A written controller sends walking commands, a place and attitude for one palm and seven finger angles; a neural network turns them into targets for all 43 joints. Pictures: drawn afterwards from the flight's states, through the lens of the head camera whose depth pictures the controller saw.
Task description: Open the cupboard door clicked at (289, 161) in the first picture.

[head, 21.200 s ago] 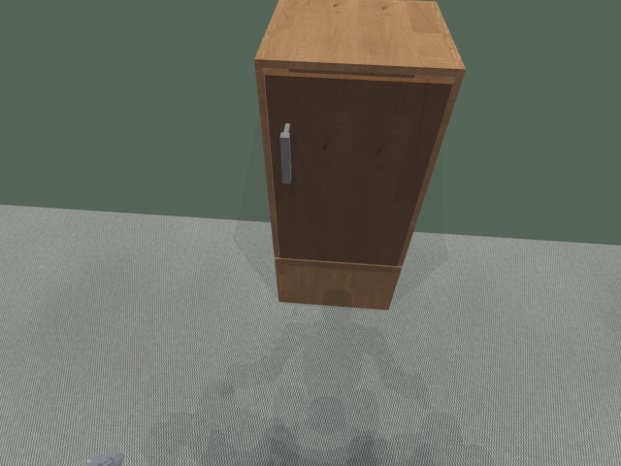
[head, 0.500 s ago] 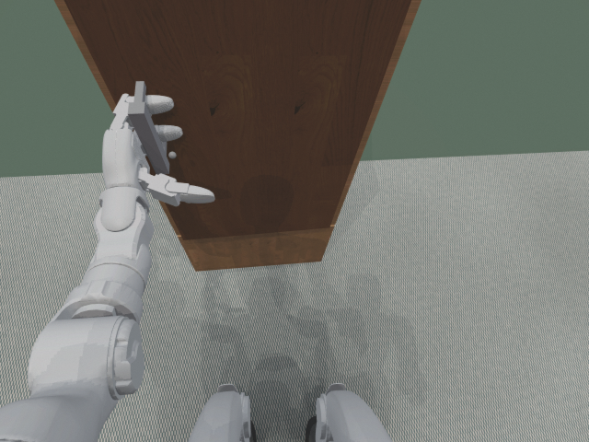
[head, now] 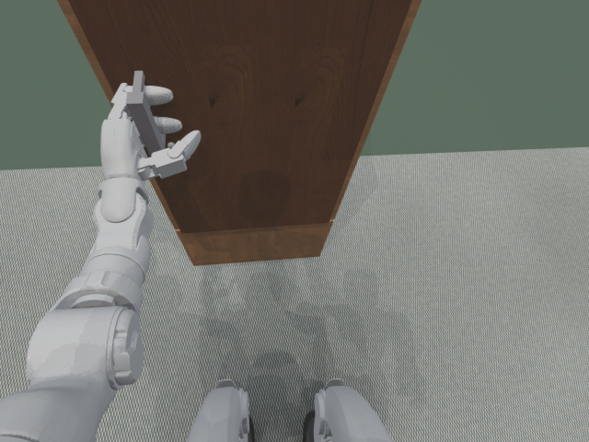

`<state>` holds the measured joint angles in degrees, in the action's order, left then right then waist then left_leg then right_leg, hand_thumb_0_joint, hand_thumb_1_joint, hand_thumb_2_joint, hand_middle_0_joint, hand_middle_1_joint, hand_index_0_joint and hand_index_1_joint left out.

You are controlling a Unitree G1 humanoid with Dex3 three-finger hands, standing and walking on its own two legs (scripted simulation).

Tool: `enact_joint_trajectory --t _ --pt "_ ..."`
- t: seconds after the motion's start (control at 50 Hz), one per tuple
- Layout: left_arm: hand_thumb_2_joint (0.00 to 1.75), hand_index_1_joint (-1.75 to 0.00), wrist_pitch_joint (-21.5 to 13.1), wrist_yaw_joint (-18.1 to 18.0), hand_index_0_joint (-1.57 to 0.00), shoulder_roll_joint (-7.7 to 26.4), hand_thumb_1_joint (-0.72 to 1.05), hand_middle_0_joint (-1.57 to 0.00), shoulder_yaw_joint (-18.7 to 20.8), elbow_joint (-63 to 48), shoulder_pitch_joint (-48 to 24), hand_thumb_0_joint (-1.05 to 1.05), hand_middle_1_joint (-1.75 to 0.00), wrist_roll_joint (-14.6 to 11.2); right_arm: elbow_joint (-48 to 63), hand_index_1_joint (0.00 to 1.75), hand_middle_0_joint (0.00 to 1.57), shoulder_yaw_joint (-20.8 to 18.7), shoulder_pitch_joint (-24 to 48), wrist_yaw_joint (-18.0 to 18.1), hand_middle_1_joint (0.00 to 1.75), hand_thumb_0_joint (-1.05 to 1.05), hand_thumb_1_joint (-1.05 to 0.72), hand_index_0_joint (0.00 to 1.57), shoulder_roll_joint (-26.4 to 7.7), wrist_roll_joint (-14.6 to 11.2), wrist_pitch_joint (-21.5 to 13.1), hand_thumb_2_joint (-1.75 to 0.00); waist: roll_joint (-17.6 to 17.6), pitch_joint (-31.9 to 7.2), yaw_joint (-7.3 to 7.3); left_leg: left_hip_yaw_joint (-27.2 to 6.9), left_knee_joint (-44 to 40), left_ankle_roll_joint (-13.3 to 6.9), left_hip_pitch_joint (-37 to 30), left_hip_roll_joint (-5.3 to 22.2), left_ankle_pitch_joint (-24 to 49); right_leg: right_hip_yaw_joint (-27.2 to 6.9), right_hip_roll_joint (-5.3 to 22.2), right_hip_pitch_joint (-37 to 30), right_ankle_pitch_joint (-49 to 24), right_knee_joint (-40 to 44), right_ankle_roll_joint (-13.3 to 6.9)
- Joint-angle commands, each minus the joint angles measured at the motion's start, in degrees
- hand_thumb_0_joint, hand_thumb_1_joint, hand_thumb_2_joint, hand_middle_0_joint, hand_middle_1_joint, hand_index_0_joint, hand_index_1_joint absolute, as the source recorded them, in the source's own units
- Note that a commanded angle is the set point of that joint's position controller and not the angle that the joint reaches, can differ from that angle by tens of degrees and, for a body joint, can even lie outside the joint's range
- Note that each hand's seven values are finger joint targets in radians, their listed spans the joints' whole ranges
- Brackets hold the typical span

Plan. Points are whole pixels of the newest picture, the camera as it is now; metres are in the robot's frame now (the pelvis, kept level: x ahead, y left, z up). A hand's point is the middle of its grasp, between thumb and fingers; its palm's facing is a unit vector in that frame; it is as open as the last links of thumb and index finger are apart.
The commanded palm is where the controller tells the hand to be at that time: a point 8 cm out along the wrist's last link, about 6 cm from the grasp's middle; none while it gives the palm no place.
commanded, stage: close the thumb around the handle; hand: left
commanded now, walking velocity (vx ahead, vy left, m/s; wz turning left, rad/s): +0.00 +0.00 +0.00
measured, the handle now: (150, 121) +0.54 +0.18 +0.05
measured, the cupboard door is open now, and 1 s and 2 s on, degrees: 1 25 42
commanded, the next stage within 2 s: pull the door open along its arc in 0.24 s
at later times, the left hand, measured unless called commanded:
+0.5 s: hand (169, 145) +0.50 +0.15 +0.05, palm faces +0.06 -1.00 -0.02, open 5.4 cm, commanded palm +0.45 +0.19 +0.05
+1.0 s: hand (212, 227) +0.37 +0.09 +0.05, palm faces +0.39 -0.92 +0.06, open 5.4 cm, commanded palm +0.31 +0.11 +0.05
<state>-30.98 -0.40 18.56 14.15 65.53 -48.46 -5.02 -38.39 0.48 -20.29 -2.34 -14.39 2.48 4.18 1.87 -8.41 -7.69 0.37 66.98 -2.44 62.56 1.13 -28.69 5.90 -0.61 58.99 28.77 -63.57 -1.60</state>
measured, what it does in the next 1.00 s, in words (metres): stands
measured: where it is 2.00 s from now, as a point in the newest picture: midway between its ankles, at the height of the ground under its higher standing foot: outside the picture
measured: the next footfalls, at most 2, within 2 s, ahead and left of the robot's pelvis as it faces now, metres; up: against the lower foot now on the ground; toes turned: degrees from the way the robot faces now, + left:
none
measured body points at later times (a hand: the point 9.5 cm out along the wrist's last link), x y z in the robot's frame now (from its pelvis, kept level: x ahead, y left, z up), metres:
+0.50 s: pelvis +0.01 +0.00 +0.00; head +0.14 +0.01 +0.43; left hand +0.49 +0.20 +0.05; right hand +0.03 -0.26 -0.12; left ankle +0.02 +0.09 -0.64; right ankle +0.01 -0.11 -0.64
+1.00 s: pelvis +0.02 +0.00 +0.01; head +0.11 +0.00 +0.46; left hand +0.34 +0.14 +0.05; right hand +0.18 -0.23 -0.10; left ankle +0.02 +0.09 -0.64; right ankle +0.01 -0.11 -0.64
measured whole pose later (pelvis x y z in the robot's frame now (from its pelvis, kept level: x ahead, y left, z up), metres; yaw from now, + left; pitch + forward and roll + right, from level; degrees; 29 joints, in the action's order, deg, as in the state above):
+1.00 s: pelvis +0.02 +0.00 +0.01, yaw +0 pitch +20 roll -1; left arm -23.1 -29.7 -6.0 -3.5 20.6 -7.2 3.7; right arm -31.7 -1.0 -11.9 -4.5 -11.5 3.9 2.9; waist 1.2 -10.5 -0.6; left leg 2.1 62.9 -2.1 52.5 0.6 -30.1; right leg 3.9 -0.3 50.3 30.7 -61.4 -1.5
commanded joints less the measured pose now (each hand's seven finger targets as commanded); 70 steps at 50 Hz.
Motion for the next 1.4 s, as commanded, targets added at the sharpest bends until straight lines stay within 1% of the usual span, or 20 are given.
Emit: enact_joint_trajectory --t 0.0,0.1,0.16,0.18,0.32,0.38,0.42,0.56,0.6,0.68,0.72,0.74,0.76,0.9,0.96,1.0,1.06,1.3,1.34,1.38 --pt "0.88 -1.34 -3.1 2.2 -0.40 2.0 0.84 -0.40 -4.3 -11.9 -29.4 0.00 -1.34 1.5 2.3 0.30 0.20 -3.5 -8.5 0.4 0.30 0.00 -0.90 0.20 -9.8 -0.1 -1.1 -0.90 6.6 -25.0 -5.00 -6.0 -7.3 1.5 -28.2 -0.1 19.2 -2.8 -2.4 -2.0 -14.5 7.7 -0.3" --pt "0.90 -1.35 -3.0 2.6 -0.40 1.6 0.90 -0.40 -4.9 -12.7 -29.3 0.00 -1.35 1.6 2.4 0.30 0.20 -3.5 -8.5 0.4 0.30 0.00 -0.90 0.20 -9.8 -0.1 -0.9 -0.90 7.9 -26.4 -4.66 -6.4 -7.2 1.8 -29.8 0.0 20.7 -2.5 -2.3 -1.6 -14.9 7.2 -0.4" --pt "0.90 -1.35 -2.2 2.3 -0.40 3.1 0.90 -0.40 -3.9 -10.6 -29.3 0.00 -1.35 1.7 2.5 0.30 0.20 -3.5 -8.6 0.6 0.30 0.00 -0.90 0.20 -10.1 -0.2 -0.8 -0.90 3.9 -24.3 -5.51 -5.8 -7.0 1.1 -25.7 -0.2 17.8 -3.1 -2.4 -3.0 -14.3 7.9 0.0" --pt "0.90 -1.35 -2.2 2.4 -0.40 2.3 0.90 -0.40 -4.6 -11.1 -30.6 0.00 -1.35 1.6 2.4 0.30 0.20 -3.4 -8.8 0.6 0.30 0.00 -0.90 0.20 -10.0 -0.2 -0.9 -0.90 5.8 -24.3 -5.75 -5.9 -6.9 1.1 -26.4 -0.3 18.2 -3.0 -2.4 -2.2 -14.4 7.6 -0.1" --pt "0.90 -1.35 -2.2 3.2 -0.40 2.8 0.90 -0.40 -3.6 -12.8 -27.8 0.00 -1.35 0.9 3.0 0.30 0.20 -3.5 -8.6 0.4 0.30 0.00 -0.90 0.20 -9.7 -0.3 -0.7 -0.90 6.1 -27.2 -4.33 -5.6 -6.7 1.4 -28.3 -0.2 21.6 -2.9 -2.5 -4.3 -16.8 7.4 -0.2" --pt "0.90 -1.35 -1.6 3.8 -0.40 13.1 0.90 -0.40 4.9 -10.2 -18.7 0.00 -1.35 1.3 4.3 0.30 0.20 -3.0 -8.5 0.8 0.30 0.00 -0.90 0.20 -10.6 -0.7 0.0 -0.90 3.5 -26.4 -0.81 -4.3 -7.4 1.0 -23.4 -0.6 20.9 -3.8 -2.6 -9.7 -18.2 7.2 -0.3" --pt "0.90 -1.35 -1.5 5.3 -0.40 10.8 0.90 -0.40 3.4 -13.3 -15.8 0.00 -1.35 0.5 5.9 0.30 0.20 -2.7 -7.3 0.7 0.30 0.00 -0.90 0.20 -9.5 -1.1 0.3 -0.90 4.6 -26.8 0.06 -3.3 -7.9 0.9 -23.1 -0.9 21.8 -4.0 -2.4 -12.6 -20.4 7.4 -0.1" --pt "0.90 -1.35 -0.3 6.4 -0.40 5.3 0.90 -0.40 2.1 -23.6 1.2 0.00 -1.35 -3.4 9.1 0.30 0.20 -3.4 -5.3 0.2 0.30 0.00 -0.90 0.20 -8.5 -2.3 0.0 -0.90 -0.5 -26.2 2.72 -1.2 -9.7 0.8 -21.9 -0.9 24.4 -4.4 -2.5 -20.0 -26.6 8.6 0.3" --pt "0.90 -1.35 -0.3 5.9 -0.40 3.2 0.90 -0.40 0.8 -29.9 7.5 0.00 -1.35 -4.1 10.1 0.30 0.20 -3.7 -4.5 -0.1 0.30 0.00 -0.90 0.20 -8.1 -2.6 -0.5 -0.90 1.5 -27.7 4.18 -0.8 -10.1 1.0 -24.5 -0.8 28.4 -4.2 -2.3 -21.2 -29.6 8.4 0.1" --pt "0.90 -1.35 0.9 5.1 -0.40 -1.6 0.90 -0.40 -4.2 -38.9 18.0 0.00 -1.35 -4.5 11.6 0.30 0.20 -4.1 -2.7 -0.5 0.30 0.00 -0.90 0.20 -7.7 -3.1 -1.1 -0.90 -0.5 -23.7 4.48 -0.8 -11.1 1.1 -25.6 -0.3 30.0 -3.7 -2.1 -21.2 -30.1 9.0 0.1" --pt "0.90 -1.35 1.3 4.0 -0.40 -3.7 0.90 -0.40 -6.3 -43.1 21.8 0.00 -1.35 -4.1 12.0 0.30 0.20 -4.2 -1.9 -0.5 0.30 0.00 -0.90 0.20 -7.4 -3.0 -1.4 -0.90 0.0 -22.5 4.81 -1.0 -11.5 1.3 -27.0 -0.1 30.8 -3.4 -2.0 -20.4 -29.6 9.1 0.2" --pt "0.90 -1.35 1.7 -3.9 -0.40 -6.9 0.90 -0.40 0.1 -45.6 22.4 0.00 -1.35 -8.0 12.2 0.30 0.20 -4.0 0.4 -0.4 0.30 0.00 -0.90 0.20 -5.8 -2.5 -1.9 -0.90 -0.8 -21.2 8.29 -0.6 -12.3 1.9 -25.6 -0.1 30.3 -2.4 -2.0 -21.0 -28.2 9.2 0.3" --pt "0.90 -1.35 2.3 -7.8 -0.40 -11.4 0.90 -0.40 -5.4 -46.2 24.8 0.00 -1.35 -6.0 12.1 0.30 0.20 -3.8 0.9 -0.7 0.30 0.00 -0.90 0.20 -5.5 -2.0 -2.5 -0.90 -0.2 -20.0 6.66 -0.7 -12.1 2.3 -25.7 -0.2 29.3 -2.2 -1.9 -20.0 -27.2 9.0 0.4" --pt "0.90 -1.35 4.4 -30.0 -0.40 -23.6 0.90 -0.40 -17.8 -55.2 32.1 0.00 -1.35 8.8 12.4 0.30 0.20 -4.1 5.0 -2.5 0.30 0.00 -0.90 0.20 -3.8 1.2 -3.2 -0.90 -1.4 -21.4 6.63 -2.3 -10.7 2.8 -26.9 0.2 31.4 -1.6 -1.2 -17.8 -25.7 6.4 -0.1" --pt "0.90 -1.35 6.7 -33.7 -0.40 -28.4 0.90 -0.40 -22.9 -57.1 31.9 0.00 -1.35 12.6 12.7 0.30 0.20 -3.8 7.6 -2.0 0.30 0.00 -0.90 0.20 -2.9 1.8 -3.7 -0.90 -2.2 -21.4 6.13 -2.4 -11.0 2.6 -27.0 -0.4 26.4 -1.3 -1.1 -18.1 -23.1 7.3 -0.5" --pt "0.90 -1.35 8.2 -34.8 -0.40 -31.0 0.90 -0.40 -25.0 -56.3 33.7 0.00 -1.35 13.3 12.8 0.30 0.20 -3.4 9.1 -1.0 0.30 0.00 -0.90 0.20 -2.2 2.1 -4.4 -0.90 -5.9 -19.8 5.61 -2.3 -11.4 2.1 -25.9 -0.6 23.4 -1.4 -1.0 -19.1 -22.4 8.7 -0.4" --pt "0.90 -1.35 9.1 -34.9 -0.40 -33.9 0.90 -0.40 -29.6 -59.8 36.0 0.00 -1.35 14.6 13.1 0.30 0.20 -2.9 11.2 -0.4 0.30 0.00 -0.90 0.20 -1.3 2.0 -5.4 -0.90 -3.7 -20.0 5.78 -2.3 -11.7 2.1 -27.0 -0.8 21.8 -1.5 -0.6 -19.8 -21.3 9.3 -0.8" --pt "0.90 -1.35 14.3 -31.6 -0.40 -39.2 0.90 -0.40 -37.2 -73.2 63.9 0.00 -1.35 11.2 16.2 0.30 0.20 -0.6 16.6 -1.5 0.30 0.00 -0.90 0.20 0.9 0.6 -9.4 -0.90 -5.3 -16.0 7.70 -2.2 -11.5 2.0 -25.1 -2.1 18.1 -2.2 0.6 -24.9 -25.9 11.9 0.1" --pt "0.90 -1.35 15.3 -30.3 -0.40 -37.3 0.90 -0.40 -36.4 -74.9 68.8 0.00 -1.35 10.6 17.0 0.30 0.20 -0.3 16.1 -1.5 0.30 0.00 -0.90 0.20 0.8 0.4 -9.5 -0.90 -6.1 -14.6 7.93 -1.9 -11.5 2.2 -23.8 -2.5 16.7 -3.3 1.3 -26.4 -28.1 12.9 0.7" --pt "0.90 -1.35 15.7 -30.3 -0.40 -34.9 0.90 -0.40 -34.9 -74.9 65.8 0.00 -1.35 10.9 17.0 0.30 0.20 -0.3 15.6 -0.9 0.30 0.00 -0.90 0.20 0.5 0.4 -9.4 -0.90 -6.1 -12.5 7.07 -2.1 -10.9 2.2 -22.5 -2.8 14.6 -5.0 1.9 -25.6 -27.3 14.2 1.2"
